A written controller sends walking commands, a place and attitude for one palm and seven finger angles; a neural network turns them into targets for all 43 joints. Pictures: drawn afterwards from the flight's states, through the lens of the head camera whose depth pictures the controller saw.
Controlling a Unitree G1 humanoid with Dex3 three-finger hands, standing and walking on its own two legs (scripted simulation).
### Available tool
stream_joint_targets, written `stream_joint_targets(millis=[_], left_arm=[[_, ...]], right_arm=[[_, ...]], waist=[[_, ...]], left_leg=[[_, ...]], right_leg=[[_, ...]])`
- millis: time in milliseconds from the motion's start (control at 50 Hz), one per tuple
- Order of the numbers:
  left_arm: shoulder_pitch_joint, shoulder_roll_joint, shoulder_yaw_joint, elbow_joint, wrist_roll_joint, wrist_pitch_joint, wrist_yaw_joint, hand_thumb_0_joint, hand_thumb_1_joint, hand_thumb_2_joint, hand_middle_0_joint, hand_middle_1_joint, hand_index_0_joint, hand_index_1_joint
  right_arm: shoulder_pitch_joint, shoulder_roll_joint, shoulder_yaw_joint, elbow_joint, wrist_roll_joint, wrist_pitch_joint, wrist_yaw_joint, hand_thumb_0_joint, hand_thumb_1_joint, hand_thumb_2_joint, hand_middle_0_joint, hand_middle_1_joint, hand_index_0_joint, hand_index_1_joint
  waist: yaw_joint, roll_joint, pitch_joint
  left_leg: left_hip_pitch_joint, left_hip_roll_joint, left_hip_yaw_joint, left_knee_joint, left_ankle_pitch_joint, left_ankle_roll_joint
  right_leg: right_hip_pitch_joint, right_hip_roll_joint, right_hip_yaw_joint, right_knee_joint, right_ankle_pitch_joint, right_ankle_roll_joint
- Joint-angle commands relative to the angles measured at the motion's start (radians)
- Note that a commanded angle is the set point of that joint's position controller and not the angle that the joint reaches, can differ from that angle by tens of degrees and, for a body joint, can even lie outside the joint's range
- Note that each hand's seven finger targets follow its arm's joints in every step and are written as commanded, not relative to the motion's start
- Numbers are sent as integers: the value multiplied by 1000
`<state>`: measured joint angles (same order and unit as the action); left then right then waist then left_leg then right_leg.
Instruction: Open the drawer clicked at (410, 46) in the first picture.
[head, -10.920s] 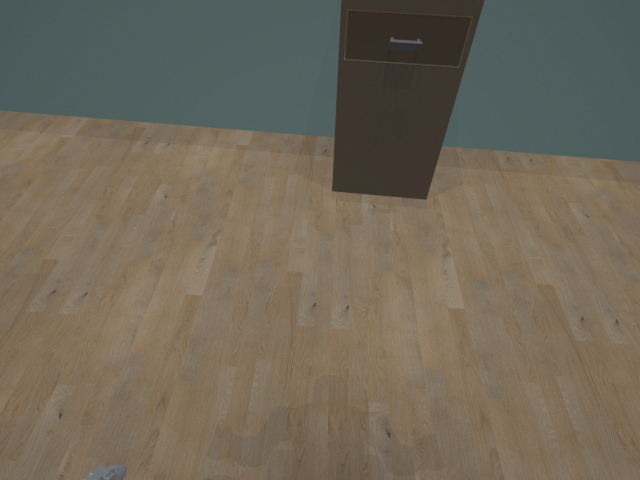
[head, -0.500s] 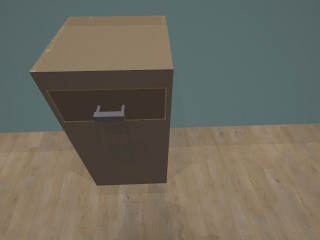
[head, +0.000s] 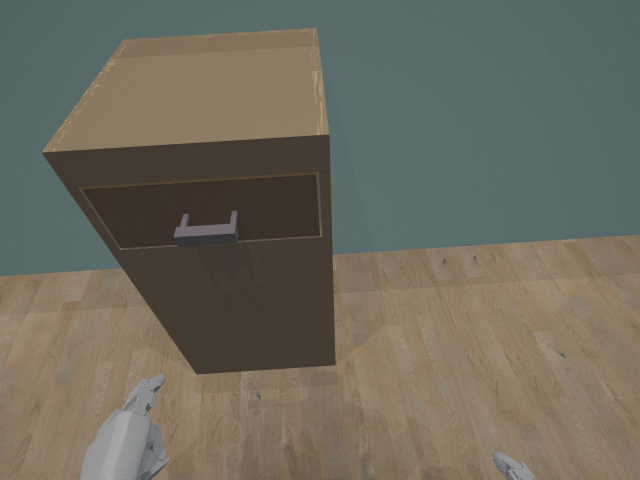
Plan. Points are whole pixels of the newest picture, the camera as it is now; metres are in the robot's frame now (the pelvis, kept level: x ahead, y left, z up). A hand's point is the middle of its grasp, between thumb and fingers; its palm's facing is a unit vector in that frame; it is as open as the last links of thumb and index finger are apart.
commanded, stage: raise the hand with hooked fingers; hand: left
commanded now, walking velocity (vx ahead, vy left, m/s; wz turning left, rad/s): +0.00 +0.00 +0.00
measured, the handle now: (208, 226) +0.54 +0.24 -0.03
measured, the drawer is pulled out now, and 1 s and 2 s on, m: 0.00 0.00 0.00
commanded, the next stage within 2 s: move the hooked fingers above the handle in 1.72 s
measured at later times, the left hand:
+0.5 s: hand (154, 408) +0.21 +0.22 -0.01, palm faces +0.04 -0.07 -1.00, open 10.1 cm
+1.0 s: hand (156, 330) +0.29 +0.23 +0.04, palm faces +0.09 -0.10 -0.99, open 13.0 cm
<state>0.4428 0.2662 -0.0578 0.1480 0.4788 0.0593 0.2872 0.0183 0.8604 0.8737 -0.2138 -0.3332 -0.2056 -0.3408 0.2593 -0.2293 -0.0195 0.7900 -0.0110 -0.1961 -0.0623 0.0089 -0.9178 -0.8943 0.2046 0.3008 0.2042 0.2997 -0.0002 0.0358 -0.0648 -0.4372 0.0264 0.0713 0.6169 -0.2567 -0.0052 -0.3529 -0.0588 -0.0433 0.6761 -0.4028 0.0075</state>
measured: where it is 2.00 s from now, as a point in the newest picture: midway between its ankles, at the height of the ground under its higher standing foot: outside the picture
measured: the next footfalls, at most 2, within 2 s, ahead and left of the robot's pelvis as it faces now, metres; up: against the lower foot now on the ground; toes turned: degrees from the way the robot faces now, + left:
none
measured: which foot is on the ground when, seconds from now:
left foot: down 0.00-1.00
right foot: down 0.00-1.00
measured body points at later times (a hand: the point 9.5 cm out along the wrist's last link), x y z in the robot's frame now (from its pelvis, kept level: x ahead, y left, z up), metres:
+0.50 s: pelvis +0.00 -0.04 -0.03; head +0.03 -0.08 +0.41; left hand +0.20 +0.22 +0.04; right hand +0.23 -0.24 -0.13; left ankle +0.03 +0.13 -0.72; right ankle -0.04 -0.12 -0.72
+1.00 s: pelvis +0.02 -0.01 -0.01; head +0.04 -0.04 +0.44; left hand +0.28 +0.23 +0.09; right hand +0.21 -0.25 -0.11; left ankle +0.03 +0.13 -0.72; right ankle -0.04 -0.12 -0.72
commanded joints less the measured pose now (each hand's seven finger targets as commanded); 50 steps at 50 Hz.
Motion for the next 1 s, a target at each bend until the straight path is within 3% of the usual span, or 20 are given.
stream_joint_targets(millis=[0, 20, 60, 100, 120, 160, 200, 240, 260, 280, 380, 420, 480, 520, 580, 640, 740, 860, 980], left_arm=[[213, 34, -41, -53, 412, -9, 120, 0, 667, 800, -217, -450, -217, -450], [240, 36, -30, -19, 479, -18, 136, 0, 643, 790, -218, -465, -218, -465], [207, 93, 23, -59, 568, -61, 160, 0, 597, 770, -222, -495, -222, -495], [146, 176, 96, -159, 620, -102, 195, 0, 550, 750, -225, -525, -225, -525], [101, 209, 131, -193, 639, -119, 214, 0, 527, 740, -227, -540, -227, -540], [-71, 267, 186, -303, 633, -129, 253, 0, 480, 720, -230, -570, -230, -570], [-191, 277, 193, -366, 615, -136, 286, 0, 433, 700, -233, -600, -233, -600], [-278, 291, 189, -380, 605, -138, 297, 0, 387, 680, -237, -630, -237, -630], [-326, 289, 175, -406, 598, -133, 294, 0, 363, 670, -238, -645, -238, -645], [-314, 279, 160, -393, 584, -125, 285, 0, 340, 660, -240, -660, -240, -660], [-227, 266, 119, -319, 524, -33, 178, 0, 223, 610, -248, -735, -248, -735], [-165, 283, 135, -299, 506, -5, 125, 0, 177, 590, -252, -765, -252, -765], [-131, 296, 152, -293, 490, -2, 67, 0, 107, 560, -257, -810, -257, -810], [-148, 309, 168, -316, 492, -31, 55, 0, 60, 540, -260, -840, -260, -840], [-193, 318, 196, -323, 495, -79, 80, 0, -10, 510, -265, -885, -265, -885], [-249, 317, 210, -336, 502, -101, 125, 0, -80, 480, -270, -930, -270, -930], [-290, 304, 188, -344, 497, -35, 150, 0, -197, 430, -278, -1005, -278, -1005], [-374, 300, 129, -355, 489, 61, 67, 0, -337, 370, -288, -1095, -288, -1095], [-517, 317, 105, -335, 503, 93, -4, 0, -477, 310, -298, -1185, -298, -1185]], right_arm=[[-205, -123, -67, -282, -47, 41, 33, 0, -900, -900, 200, 300, 200, 300], [-222, -117, -70, -296, -52, 74, 48, 0, -900, -900, 200, 300, 200, 300], [-253, -110, -69, -323, -50, 120, 74, 0, -900, -900, 200, 300, 200, 300], [-267, -99, -66, -358, -56, 149, 83, 0, -900, -900, 200, 300, 200, 300], [-268, -96, -65, -369, -62, 159, 84, 0, -900, -900, 200, 300, 200, 300], [-265, -92, -73, -373, -65, 179, 75, 0, -900, -900, 200, 300, 200, 300], [-267, -89, -70, -382, -67, 179, 65, 0, -900, -900, 200, 300, 200, 300], [-268, -91, -66, -376, -68, 177, 55, 0, -900, -900, 200, 300, 200, 300], [-269, -88, -64, -371, -71, 173, 51, 0, -900, -900, 200, 300, 200, 300], [-269, -91, -62, -370, -68, 169, 46, 0, -900, -900, 200, 300, 200, 300], [-278, -89, -40, -357, -44, 175, 26, 0, -900, -900, 200, 300, 200, 300], [-276, -91, -32, -353, -42, 182, 18, 0, -900, -900, 200, 300, 200, 300], [-273, -93, -21, -344, -41, 189, 17, 0, -900, -900, 200, 300, 200, 300], [-262, -92, -24, -338, -45, 189, 18, 0, -900, -900, 200, 300, 200, 300], [-249, -85, -31, -333, -46, 177, 16, 0, -900, -900, 200, 300, 200, 300], [-228, -87, -48, -323, -45, 170, 21, 0, -900, -900, 200, 300, 200, 300], [-222, -102, -68, -315, -33, 174, 30, 0, -900, -900, 200, 300, 200, 300], [-258, -116, -58, -318, -13, 187, 28, 0, -900, -900, 200, 300, 200, 300], [-262, -109, -41, -318, -1, 208, 22, 0, -900, -900, 200, 300, 200, 300]], waist=[[77, -195, -47], [95, -238, -41], [128, -240, -78], [141, -186, -175], [135, -162, -197], [110, -78, -235], [71, -8, -272], [44, 15, -275], [25, -11, -269], [23, 0, -261], [40, -26, -240], [61, -92, -252], [72, -121, -229], [77, -96, -234], [74, -111, -210], [67, -54, -249], [64, -31, -305], [63, -55, -246], [67, -4, -204]], left_leg=[[-55, -27, -42, 37, 78, 12], [-97, -34, -37, 65, 44, 14], [-144, -44, -36, 111, 51, 19], [-167, -58, -23, 157, 54, 24], [-161, -64, -21, 184, 56, 26], [-136, -68, -25, 230, 34, 28], [-81, -70, -30, 280, 17, 34], [-63, -66, -40, 311, 12, 38], [-66, -64, -47, 326, 5, 41], [-74, -61, -45, 320, -1, 43], [-95, -57, -38, 238, 61, 47], [-95, -60, -34, 203, 97, 45], [-87, -62, -34, 159, 124, 40], [-63, -62, -34, 137, 132, 41], [-66, -67, -41, 131, 112, 42], [-17, -68, -41, 129, 129, 43], [43, -71, -25, 120, 213, 42], [116, -63, -24, 55, 259, 45], [193, -56, -33, -14, 264, 38]], right_leg=[[-249, 98, 12, -25, 40, -66], [-258, 88, 37, -18, 36, -71], [-241, 76, 106, 13, 123, -78], [-225, 64, 133, 60, 177, -72], [-251, 61, 152, 70, 183, -70], [-291, 52, 183, 73, 128, -65], [-345, 44, 196, 66, 75, -61], [-383, 45, 189, 71, 64, -58], [-397, 47, 192, 65, 51, -54], [-375, 47, 175, 63, 67, -50], [-196, 48, 138, 38, 274, -28], [-108, 42, 137, 25, 389, -15], [-42, 34, 130, 15, 499, -4], [-30, 36, 107, 12, 493, -5], [-44, 36, 107, -3, 443, -4], [-69, 47, 79, 7, 402, -14], [-31, 53, 54, 15, 506, -17], [-7, 62, 23, -32, 483, -19], [0, 73, 4, -81, 376, -29]])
